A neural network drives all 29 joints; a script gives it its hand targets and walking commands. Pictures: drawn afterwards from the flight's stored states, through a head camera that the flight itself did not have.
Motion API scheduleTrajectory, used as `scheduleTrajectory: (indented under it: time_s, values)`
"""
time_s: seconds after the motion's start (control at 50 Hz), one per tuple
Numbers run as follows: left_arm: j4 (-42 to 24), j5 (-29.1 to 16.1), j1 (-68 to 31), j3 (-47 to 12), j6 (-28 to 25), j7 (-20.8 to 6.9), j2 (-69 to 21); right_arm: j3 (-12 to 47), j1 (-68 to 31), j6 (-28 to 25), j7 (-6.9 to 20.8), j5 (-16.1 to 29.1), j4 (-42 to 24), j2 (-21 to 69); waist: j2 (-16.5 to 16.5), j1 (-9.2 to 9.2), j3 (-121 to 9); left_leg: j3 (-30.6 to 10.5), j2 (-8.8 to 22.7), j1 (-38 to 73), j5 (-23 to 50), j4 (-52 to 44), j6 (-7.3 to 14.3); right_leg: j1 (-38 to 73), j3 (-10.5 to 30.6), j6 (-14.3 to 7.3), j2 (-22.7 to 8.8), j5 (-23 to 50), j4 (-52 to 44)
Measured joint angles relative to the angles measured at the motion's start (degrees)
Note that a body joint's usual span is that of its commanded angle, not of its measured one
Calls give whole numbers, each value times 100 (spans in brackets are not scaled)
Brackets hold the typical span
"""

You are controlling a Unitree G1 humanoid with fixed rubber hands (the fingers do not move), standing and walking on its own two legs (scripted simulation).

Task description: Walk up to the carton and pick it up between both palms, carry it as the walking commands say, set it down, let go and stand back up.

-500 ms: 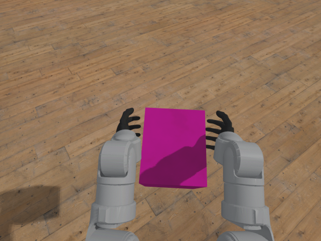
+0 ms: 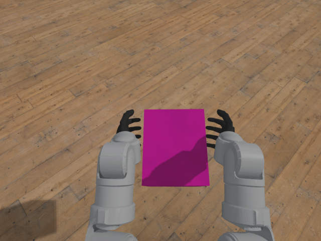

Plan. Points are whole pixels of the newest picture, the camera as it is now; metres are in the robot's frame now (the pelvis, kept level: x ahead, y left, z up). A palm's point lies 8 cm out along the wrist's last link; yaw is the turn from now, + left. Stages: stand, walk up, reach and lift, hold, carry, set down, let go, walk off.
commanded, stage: carry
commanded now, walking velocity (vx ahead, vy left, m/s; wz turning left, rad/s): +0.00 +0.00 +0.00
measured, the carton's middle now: (173, 152) +0.35 -0.01 -0.03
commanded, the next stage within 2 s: none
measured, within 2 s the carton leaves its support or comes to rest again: neither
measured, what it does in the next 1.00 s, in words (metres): walks ahead: right foot, then left foot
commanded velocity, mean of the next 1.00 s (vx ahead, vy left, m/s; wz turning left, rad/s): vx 0.00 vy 0.00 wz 0.00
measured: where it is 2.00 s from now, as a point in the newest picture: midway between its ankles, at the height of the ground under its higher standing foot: (200, 79)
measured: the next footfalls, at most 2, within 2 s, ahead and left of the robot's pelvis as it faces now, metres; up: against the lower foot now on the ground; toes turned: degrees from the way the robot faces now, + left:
right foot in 0.22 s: +0.18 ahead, -0.13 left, +0.00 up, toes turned +1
left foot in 0.50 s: +0.26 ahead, +0.06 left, +0.00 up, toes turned +2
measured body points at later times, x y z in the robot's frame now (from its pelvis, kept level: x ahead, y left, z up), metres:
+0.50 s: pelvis +0.27 -0.06 +0.00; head +0.34 -0.05 +0.44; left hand +0.61 +0.04 +0.06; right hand +0.61 -0.19 +0.06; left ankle +0.22 +0.06 -0.74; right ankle +0.14 -0.14 -0.73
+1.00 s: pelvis +0.60 -0.13 -0.04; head +0.64 -0.13 +0.41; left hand +0.94 -0.04 +0.05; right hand +0.93 -0.28 +0.05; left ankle +0.60 -0.01 -0.74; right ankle +0.35 -0.18 -0.67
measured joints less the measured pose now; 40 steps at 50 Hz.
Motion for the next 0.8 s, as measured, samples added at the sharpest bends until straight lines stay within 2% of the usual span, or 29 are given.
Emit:
scheduleTrajectory:
  time_s: [0.02, 0.06, 0.14, 0.18, 0.22, 0.24, 0.28, 0.32, 0.38, 0.44, 0.46, 0.5, 0.56, 0.64, 0.66, 0.68, 0.7, 0.72, 0.76, 0.8]
  values:
    - [-31, 1, 4, 4, -19, 11, 5, 10, 0, -34, 32, 3, 0, 0, -56, 4, 16, 46, -5, 137, 119, -98, 120, -73, -2, 87, -8, 22, 281]
    - [-163, -21, 3, 3, -36, 14, 7, 16, 0, -152, 64, 6, -19, 0, -15, 7, 79, 87, 49, 410, -292, -224, 280, -310, -69, 254, -10, -164, 875]
    - [-392, -48, -17, 4, -82, -6, -1, 18, -5, -285, 93, 5, -42, 2, 377, 12, 199, 113, 303, 965, -700, -423, 310, -722, -114, 377, -77, -372, 770]
    - [-392, -49, -16, 5, -82, -5, -1, 18, -4, -233, 93, 6, -51, 3, 481, 16, 243, 120, 377, 1258, -895, -371, 310, -789, -111, 394, -142, -115, 284]
    - [-392, -50, -15, 5, -68, -19, -2, 22, -5, -116, 92, 5, -152, 2, 441, 23, 245, 124, 370, 1479, -1113, -118, 280, -777, -111, 393, -211, 1045, -183]
    - [-391, -51, 2, 4, -69, -37, 0, 23, -3, -79, 94, 7, -191, 0, 456, 25, 220, 120, 395, 1512, -1218, 127, 267, -700, -134, 353, -201, 1197, -135]
    - [-391, -50, 8, 5, -69, -61, 3, 23, -5, -58, 95, 14, -235, -2, 476, 28, 173, 125, 462, 1359, -770, 743, 265, -515, -146, 230, -157, 747, -82]
    - [-391, -49, -4, 5, -60, -65, 0, 22, -7, -47, 88, 14, -245, -4, 330, -3, 94, 126, 377, 1153, -1131, 1088, 265, -424, -141, 114, -225, 436, -83]
    - [-382, -49, -21, 6, -46, -70, -6, 22, -8, -31, 52, 14, -251, -4, -32, -10, 86, 124, 137, 817, -1671, 959, 265, -333, -144, 17, -374, 157, -84]
    - [-376, -49, -18, 6, 19, -60, -7, 22, -7, 31, 48, 14, -252, -4, -250, -4, 142, 121, -56, 471, -1661, 581, 265, -164, -149, -12, -390, -99, -83]
    - [-376, -49, -17, 6, 26, -60, -7, 22, -7, 34, 48, 15, -253, -4, -271, -7, 164, 133, -95, 418, -1425, 341, 265, -84, -154, -12, -370, -198, -59]
    - [-375, -49, -1, 5, 15, -55, -1, 35, 3, 21, 52, 16, -253, -2, -202, -8, 188, 182, -57, 499, -202, -130, 265, -105, -161, 54, -257, -328, 392]
    - [-381, -51, 16, 4, 17, -70, 10, 39, 4, -1, 65, 20, -257, -1, -1, -7, 202, 245, 22, 837, -1008, 25, 266, -481, -207, 299, -248, -559, 1488]
    - [-404, -52, 14, 5, 10, -79, 12, 44, 1, -21, 65, 20, -278, 2, 572, 0, 199, 257, 238, 1353, -1588, 209, 266, -755, -197, 378, -277, -700, 1106]
    - [-403, -52, 17, 5, 8, -77, 12, 46, 3, -13, 65, 20, -279, 1, 632, 2, 195, 262, 264, 1411, -1680, 435, 266, -745, -196, 375, -301, -145, 810]
    - [-400, -54, 34, 4, 5, -96, 13, 47, 12, -5, 66, 20, -278, -5, 677, 7, 195, 264, 307, 1353, -1652, 857, 266, -628, -214, 313, -285, -57, 817]
    - [-394, -54, 44, 4, 4, -120, 16, 47, 15, 10, 67, 20, -280, -9, 669, 12, 201, 270, 340, 1173, -1331, 1445, 266, -482, -212, 229, -279, -263, 826]
    - [-392, -54, 43, 5, 5, -139, 15, 47, 24, 18, 67, 20, -285, -15, 562, 7, 197, 273, 304, 977, -1332, 1989, 266, -335, -199, 146, -323, -475, 824]
    - [-393, -52, 37, 6, 0, -160, 14, 48, 25, 25, 58, 19, -298, -18, 157, -18, 176, 268, 82, 640, -1903, 2502, 266, -50, -197, 16, -511, -793, 821]
    - [-393, -52, 34, 6, -31, -162, 14, 58, 24, 10, 50, 19, -327, -17, -216, -1, 166, 261, -63, 257, -2164, 2545, 266, 197, -206, -58, -608, -976, 811]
